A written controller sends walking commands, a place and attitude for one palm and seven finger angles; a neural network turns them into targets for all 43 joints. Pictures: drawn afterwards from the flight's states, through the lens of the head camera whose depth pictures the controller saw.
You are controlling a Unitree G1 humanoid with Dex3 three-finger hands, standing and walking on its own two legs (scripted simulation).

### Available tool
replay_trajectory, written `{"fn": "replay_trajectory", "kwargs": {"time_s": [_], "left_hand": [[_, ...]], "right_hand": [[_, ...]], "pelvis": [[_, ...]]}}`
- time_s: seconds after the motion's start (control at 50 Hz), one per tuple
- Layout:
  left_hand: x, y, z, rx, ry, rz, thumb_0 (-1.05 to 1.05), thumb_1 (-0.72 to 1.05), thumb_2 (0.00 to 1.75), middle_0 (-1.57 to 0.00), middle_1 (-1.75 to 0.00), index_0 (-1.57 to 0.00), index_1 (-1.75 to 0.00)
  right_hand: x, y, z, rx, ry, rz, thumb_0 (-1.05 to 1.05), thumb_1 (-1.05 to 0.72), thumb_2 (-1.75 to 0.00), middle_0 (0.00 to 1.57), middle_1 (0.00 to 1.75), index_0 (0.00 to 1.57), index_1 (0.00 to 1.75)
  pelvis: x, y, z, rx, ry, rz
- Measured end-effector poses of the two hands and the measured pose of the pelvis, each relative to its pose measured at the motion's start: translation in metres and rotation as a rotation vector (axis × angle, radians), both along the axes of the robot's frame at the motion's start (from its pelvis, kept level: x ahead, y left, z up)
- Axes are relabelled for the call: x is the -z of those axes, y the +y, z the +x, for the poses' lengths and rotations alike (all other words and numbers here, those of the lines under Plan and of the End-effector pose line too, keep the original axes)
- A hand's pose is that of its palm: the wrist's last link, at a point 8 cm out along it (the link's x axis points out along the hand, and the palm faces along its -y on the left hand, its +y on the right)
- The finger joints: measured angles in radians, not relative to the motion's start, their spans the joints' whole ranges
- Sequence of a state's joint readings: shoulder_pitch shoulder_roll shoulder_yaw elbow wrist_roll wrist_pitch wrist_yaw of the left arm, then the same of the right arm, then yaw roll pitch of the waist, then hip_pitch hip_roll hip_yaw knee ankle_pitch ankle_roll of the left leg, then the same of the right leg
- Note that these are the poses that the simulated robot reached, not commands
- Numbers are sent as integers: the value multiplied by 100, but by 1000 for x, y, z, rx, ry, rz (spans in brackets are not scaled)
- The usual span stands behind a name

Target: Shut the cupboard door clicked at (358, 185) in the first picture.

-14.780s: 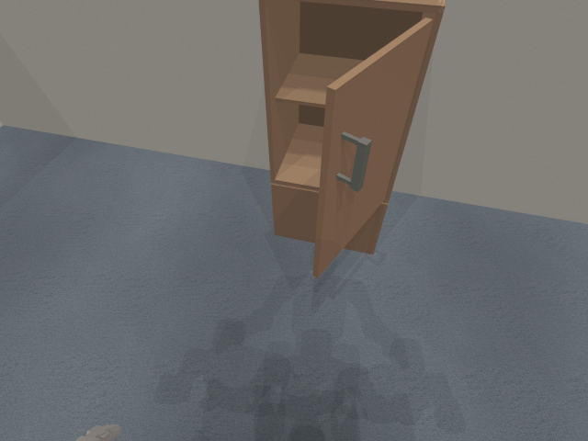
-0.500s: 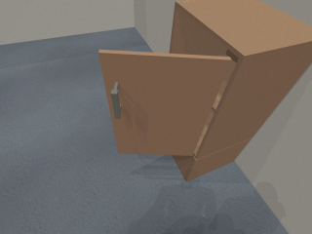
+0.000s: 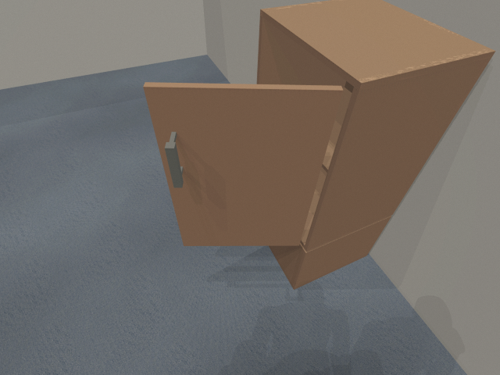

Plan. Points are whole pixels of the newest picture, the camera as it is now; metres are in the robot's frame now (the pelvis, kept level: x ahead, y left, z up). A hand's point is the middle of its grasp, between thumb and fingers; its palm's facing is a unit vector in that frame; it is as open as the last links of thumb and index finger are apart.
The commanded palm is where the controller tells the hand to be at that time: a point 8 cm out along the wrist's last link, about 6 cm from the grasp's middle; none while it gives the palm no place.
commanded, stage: come to a stop and stand still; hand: left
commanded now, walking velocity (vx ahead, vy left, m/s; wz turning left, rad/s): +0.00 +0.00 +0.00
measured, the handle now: (176, 160) +0.56 +0.19 -0.01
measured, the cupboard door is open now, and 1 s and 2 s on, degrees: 66 66 66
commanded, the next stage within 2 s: look again from close up in 0.18 s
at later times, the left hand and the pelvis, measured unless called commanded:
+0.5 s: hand out of the picture -0.01 +0.17 -0.19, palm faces +0.03 -0.98 -0.18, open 7.4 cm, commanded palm none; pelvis +0.01 +0.01 -0.01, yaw +1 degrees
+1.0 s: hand out of the picture +0.04 +0.19 -0.19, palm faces -0.01 -0.98 -0.18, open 7.4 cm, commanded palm none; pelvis +0.03 +0.02 -0.01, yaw +0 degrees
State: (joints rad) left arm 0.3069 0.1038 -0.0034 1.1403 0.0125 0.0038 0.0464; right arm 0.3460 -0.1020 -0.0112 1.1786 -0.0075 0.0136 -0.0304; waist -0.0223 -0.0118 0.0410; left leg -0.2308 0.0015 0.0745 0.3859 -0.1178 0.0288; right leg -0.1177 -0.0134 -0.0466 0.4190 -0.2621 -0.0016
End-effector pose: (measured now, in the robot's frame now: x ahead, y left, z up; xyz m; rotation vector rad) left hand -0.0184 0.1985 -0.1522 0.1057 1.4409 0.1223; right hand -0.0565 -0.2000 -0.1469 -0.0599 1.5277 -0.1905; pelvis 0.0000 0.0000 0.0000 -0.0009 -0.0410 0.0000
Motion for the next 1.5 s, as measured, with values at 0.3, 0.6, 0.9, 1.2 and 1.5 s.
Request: {"fn": "replay_trajectory", "kwargs": {"time_s": [0.3, 0.6, 0.9, 1.2, 1.5], "left_hand": [[0, -9, -26, -27, 57, -3, 1, 91, 90, -20, -30, -20, -30], [2, 31, 32, 7, -93, 58, 1, 91, 90, -20, -30, -20, -30], [2, 43, 65, 45, -126, 48, 1, 91, 90, -20, -30, -20, -30], [7, 28, 36, 5, 16, 32, 1, 91, 90, -20, -30, -20, -30], [12, 11, 79, -24, 63, -10, 1, 91, 90, -20, -30, -20, -30]], "right_hand": [[3, 2, 21, -26, -41, 14, 0, -91, -90, 20, 30, 20, 30], [5, -15, 87, -108, -194, -50, 2, -94, -90, 20, 30, 20, 30], [-9, -14, 128, -133, -253, -74, 0, -92, -90, 20, 30, 20, 30], [4, -23, 118, -99, -147, -52, 0, -91, -90, 20, 30, 20, 30], [-7, -19, 162, -107, -155, -85, 0, -93, -90, 20, 30, 20, 30]], "pelvis": [[2, -3, 0, -6, 19, -8], [11, 11, 18, -11, 28, -9], [6, 15, 30, 4, 32, -5], [12, 3, 56, 0, 54, -1], [7, 1, 100, -3, 30, -15]]}}
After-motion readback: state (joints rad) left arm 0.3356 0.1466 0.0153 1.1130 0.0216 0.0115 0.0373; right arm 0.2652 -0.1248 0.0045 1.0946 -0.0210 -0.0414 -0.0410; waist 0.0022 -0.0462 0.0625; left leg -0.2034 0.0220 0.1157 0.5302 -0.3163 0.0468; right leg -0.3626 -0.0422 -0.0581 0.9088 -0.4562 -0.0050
